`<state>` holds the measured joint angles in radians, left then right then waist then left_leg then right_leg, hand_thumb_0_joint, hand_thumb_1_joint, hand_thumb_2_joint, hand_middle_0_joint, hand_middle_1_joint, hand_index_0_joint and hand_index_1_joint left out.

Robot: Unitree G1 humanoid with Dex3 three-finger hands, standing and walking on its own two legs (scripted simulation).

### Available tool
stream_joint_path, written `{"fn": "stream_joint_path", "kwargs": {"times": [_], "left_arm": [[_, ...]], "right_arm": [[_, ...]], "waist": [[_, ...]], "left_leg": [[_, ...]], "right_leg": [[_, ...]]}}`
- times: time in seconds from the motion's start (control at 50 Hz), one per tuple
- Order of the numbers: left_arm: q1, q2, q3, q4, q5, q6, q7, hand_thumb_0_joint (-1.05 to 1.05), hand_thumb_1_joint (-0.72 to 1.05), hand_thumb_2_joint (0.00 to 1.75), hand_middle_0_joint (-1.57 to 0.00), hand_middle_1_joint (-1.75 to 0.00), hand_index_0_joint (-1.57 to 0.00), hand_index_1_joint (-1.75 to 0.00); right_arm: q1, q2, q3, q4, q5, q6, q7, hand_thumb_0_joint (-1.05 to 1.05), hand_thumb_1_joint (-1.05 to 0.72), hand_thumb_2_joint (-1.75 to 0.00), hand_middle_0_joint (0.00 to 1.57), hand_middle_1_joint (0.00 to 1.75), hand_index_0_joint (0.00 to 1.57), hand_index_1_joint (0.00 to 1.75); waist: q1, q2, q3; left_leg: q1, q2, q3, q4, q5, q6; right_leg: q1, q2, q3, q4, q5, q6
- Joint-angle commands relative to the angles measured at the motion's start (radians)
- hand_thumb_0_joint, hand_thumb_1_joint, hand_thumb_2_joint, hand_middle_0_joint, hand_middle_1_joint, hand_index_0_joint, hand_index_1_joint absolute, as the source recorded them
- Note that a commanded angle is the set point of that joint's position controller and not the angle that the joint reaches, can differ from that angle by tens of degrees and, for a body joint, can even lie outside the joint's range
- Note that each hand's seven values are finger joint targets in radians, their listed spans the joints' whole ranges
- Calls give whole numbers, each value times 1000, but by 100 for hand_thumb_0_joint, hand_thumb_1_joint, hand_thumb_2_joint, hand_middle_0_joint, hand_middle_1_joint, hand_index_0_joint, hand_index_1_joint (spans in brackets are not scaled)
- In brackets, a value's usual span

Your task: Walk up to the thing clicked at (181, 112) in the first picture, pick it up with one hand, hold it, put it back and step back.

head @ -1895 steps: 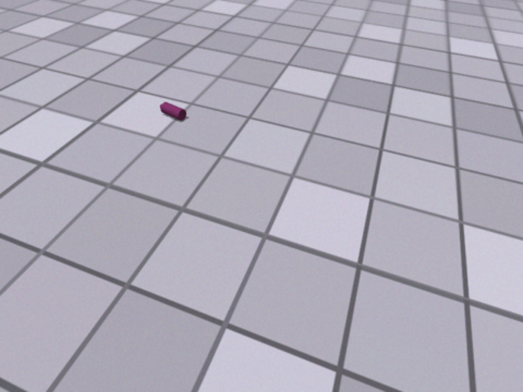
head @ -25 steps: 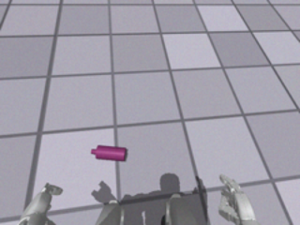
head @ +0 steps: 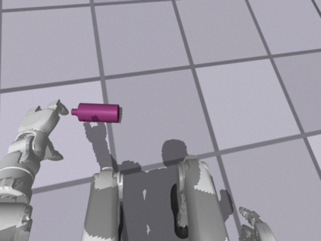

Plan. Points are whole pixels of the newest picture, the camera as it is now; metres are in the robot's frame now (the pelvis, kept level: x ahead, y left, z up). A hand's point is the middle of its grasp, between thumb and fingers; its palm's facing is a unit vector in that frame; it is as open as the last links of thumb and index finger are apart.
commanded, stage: rise first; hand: left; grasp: from above
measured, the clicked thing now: (95, 112) +0.58 +0.19 -0.42
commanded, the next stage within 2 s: none
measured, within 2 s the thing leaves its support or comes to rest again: neither
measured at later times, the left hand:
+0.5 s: hand (66, 121) +0.48 +0.24 -0.23, palm faces -0.48 -0.01 -0.88, open 14.1 cm
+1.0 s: hand (72, 118) +0.51 +0.24 -0.28, palm faces -0.48 +0.04 -0.88, open 14.0 cm
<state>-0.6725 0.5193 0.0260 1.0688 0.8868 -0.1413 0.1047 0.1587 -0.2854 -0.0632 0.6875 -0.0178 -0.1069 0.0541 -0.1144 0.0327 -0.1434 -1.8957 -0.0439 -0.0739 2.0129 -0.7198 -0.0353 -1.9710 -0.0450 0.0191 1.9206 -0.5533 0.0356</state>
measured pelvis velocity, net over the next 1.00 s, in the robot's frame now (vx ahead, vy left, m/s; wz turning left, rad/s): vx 0.00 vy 0.02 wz -0.07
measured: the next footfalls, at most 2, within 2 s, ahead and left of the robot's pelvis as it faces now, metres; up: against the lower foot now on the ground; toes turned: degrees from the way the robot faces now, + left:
none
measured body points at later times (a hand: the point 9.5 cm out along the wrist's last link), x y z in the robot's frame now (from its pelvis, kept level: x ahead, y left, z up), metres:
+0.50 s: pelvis -0.01 +0.02 -0.08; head +0.23 +0.06 +0.30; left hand +0.50 +0.24 -0.18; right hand +0.02 -0.26 -0.19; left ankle +0.07 +0.13 -0.42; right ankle +0.12 -0.14 -0.42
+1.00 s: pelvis +0.00 +0.02 -0.10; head +0.27 +0.07 +0.26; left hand +0.53 +0.24 -0.23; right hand +0.00 -0.26 -0.19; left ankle +0.07 +0.13 -0.42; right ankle +0.12 -0.14 -0.42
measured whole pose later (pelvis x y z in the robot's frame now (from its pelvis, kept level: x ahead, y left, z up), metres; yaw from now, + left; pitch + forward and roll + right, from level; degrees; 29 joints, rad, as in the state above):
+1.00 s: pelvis +0.00 +0.02 -0.10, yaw -4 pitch +38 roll -8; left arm -1.08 0.75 0.04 1.49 1.35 -0.26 0.37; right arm 0.21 -0.29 0.05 0.69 -0.13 -0.02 0.15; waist -0.31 0.01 -0.04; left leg -2.25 -0.08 -0.11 2.35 -0.75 0.00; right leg -2.27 -0.06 0.00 2.17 -0.56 0.07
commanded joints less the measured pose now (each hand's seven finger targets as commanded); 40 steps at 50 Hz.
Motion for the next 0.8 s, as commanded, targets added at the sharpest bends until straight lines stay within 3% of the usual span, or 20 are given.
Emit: {"fn": "stream_joint_path", "kwargs": {"times": [0.0, 0.08, 0.14, 0.22, 0.24, 0.28, 0.36, 0.42, 0.5, 0.54, 0.58, 0.6, 0.62, 0.64, 0.7, 0.72, 0.74, 0.76, 0.78], "left_arm": [[-317, 288, 58, -39, 86, -83, 73, 0, -47, 100, -4, -108, -6, -106], [-408, 351, 77, 40, 171, -113, 144, 0, -49, 102, -4, -104, -6, -103], [-501, 345, 62, 54, 224, -118, 189, 0, -50, 102, -4, -102, -5, -101], [-604, 367, 61, 96, 272, -114, 229, 0, -51, 102, -5, -98, -5, -98], [-621, 347, 46, 109, 286, -115, 234, 0, -51, 103, -5, -98, -5, -98], [-630, 360, 44, 150, 306, -110, 244, 0, -50, 102, -5, -98, -5, -97], [-666, 344, 24, 216, 336, -107, 249, 0, -51, 102, -5, -96, -5, -95], [-667, 375, 22, 260, 366, -109, 255, 0, -50, 101, -5, -96, -6, -95], [-684, 379, 15, 280, 393, -115, 255, 0, -49, 100, -5, -97, -7, -95], [-682, 377, 14, 283, 402, -119, 256, 0, -49, 99, -5, -98, -7, -96], [-725, 414, 27, 248, 416, -129, 263, 0, -48, 98, -5, -98, -7, -96], [-692, 394, 18, 292, 423, -128, 264, 0, -49, 99, -5, -97, -7, -96], [-743, 410, 24, 235, 424, -138, 270, 0, -49, 99, -5, -97, -7, -95], [-716, 418, 30, 277, 436, -135, 275, 0, -50, 100, -6, -96, -7, -95], [-750, 427, 34, 249, 444, -146, 285, 0, -50, 99, -6, -97, -7, -95], [-710, 402, 26, 298, 448, -140, 286, 0, -51, 100, -6, -97, -7, -95], [-777, 437, 41, 216, 442, -146, 296, 0, -49, 98, -6, -98, -7, -96], [-733, 424, 35, 276, 455, -138, 298, 0, -51, 100, -6, -98, -7, -97], [-791, 434, 42, 223, 450, -141, 305, 0, -48, 97, -6, -99, -8, -97]], "right_arm": [[124, -187, -52, -63, -10, -14, 0, 0, -85, -89, 20, 30, 20, 30], [134, -199, -46, -40, -28, 15, 11, 0, -85, -89, 20, 30, 20, 30], [158, -208, -39, -16, -42, 29, 23, 0, -86, -89, 20, 30, 20, 30], [180, -223, -31, 10, -58, 44, 33, 0, -87, -89, 20, 30, 20, 30], [185, -215, -28, 13, -63, 48, 35, 0, -88, -89, 20, 30, 20, 30], [188, -221, -24, 23, -70, 55, 39, 0, -88, -89, 20, 30, 20, 30], [195, -225, -13, 31, -82, 65, 46, 0, -88, -89, 20, 30, 20, 30], [185, -229, -6, 31, -87, 74, 49, 0, -89, -89, 20, 30, 20, 30], [206, -231, 9, 26, -96, 82, 57, 0, -89, -89, 20, 30, 20, 30], [216, -238, 15, 27, -100, 85, 61, 0, -89, -90, 20, 30, 20, 30], [225, -245, 17, 19, -101, 88, 62, 0, -89, -90, 20, 30, 20, 30], [234, -245, 20, 21, -103, 90, 65, 0, -90, -90, 20, 30, 20, 30], [230, -246, 20, 17, -102, 91, 67, 0, -90, -90, 20, 30, 20, 30], [242, -249, 23, 21, -106, 92, 67, 0, -90, -90, 20, 30, 20, 30], [253, -252, 27, 14, -109, 92, 71, 0, -90, -90, 20, 30, 20, 30], [266, -251, 29, 14, -112, 91, 74, 0, -90, -90, 20, 30, 20, 30], [258, -256, 26, 13, -109, 92, 73, 0, -90, -90, 20, 30, 20, 30], [273, -254, 27, 13, -113, 91, 75, 0, -90, -90, 20, 30, 20, 30], [275, -258, 24, 10, -112, 92, 76, 0, -90, -90, 20, 30, 20, 30]], "waist": [[-31, 36, -627], [-47, 78, -605], [-80, 151, -636], [-112, 212, -652], [-128, 231, -645], [-130, 219, -646], [-164, 219, -599], [-158, 222, -589], [-185, 220, -588], [-186, 226, -595], [-190, 251, -633], [-196, 239, -592], [-194, 254, -613], [-197, 244, -606], [-202, 280, -621], [-212, 276, -590], [-194, 323, -637], [-207, 317, -625], [-207, 333, -652]], "left_leg": [[177, -23, 84, -201, 107, 57], [165, -28, 75, -167, 86, 54], [202, -28, 65, -143, 104, 50], [240, -25, 48, -121, 136, 43], [232, -28, 55, -112, 141, 43], [224, -28, 50, -97, 153, 46], [186, -30, 45, -68, 150, 49], [161, -34, 40, -63, 127, 51], [144, -36, 42, -29, 174, 55], [163, -33, 28, -24, 205, 50], [184, -31, 23, -17, 226, 49], [168, -31, 22, -15, 218, 49], [161, -30, 24, -6, 223, 50], [173, -29, 21, -2, 230, 49], [164, -30, 22, 5, 232, 49], [183, -25, 16, 7, 247, 43], [205, -26, 17, 0, 253, 41], [227, -23, 15, 8, 267, 38], [216, -23, 17, 11, 269, 40]], "right_leg": [[447, 13, -59, -171, -25, -53], [344, 12, -81, -114, -41, -57], [285, 7, -96, -70, -10, -59], [209, -2, -107, -25, 25, -61], [209, 2, -111, -17, 30, -63], [189, 1, -114, -4, 40, -63], [139, -3, -117, 14, 47, -62], [123, 0, -123, 33, 30, -65], [127, 1, -124, 50, 70, -62], [108, -3, -128, 65, 92, -61], [110, -2, -129, 72, 110, -61], [95, -2, -131, 75, 102, -61], [101, -3, -130, 78, 112, -60], [95, -4, -130, 81, 116, -59], [90, -1, -132, 93, 119, -59], [73, -3, -136, 97, 123, -60], [62, -1, -135, 103, 124, -64], [66, 0, -140, 102, 131, -63], [67, 0, -137, 106, 140, -63]]}}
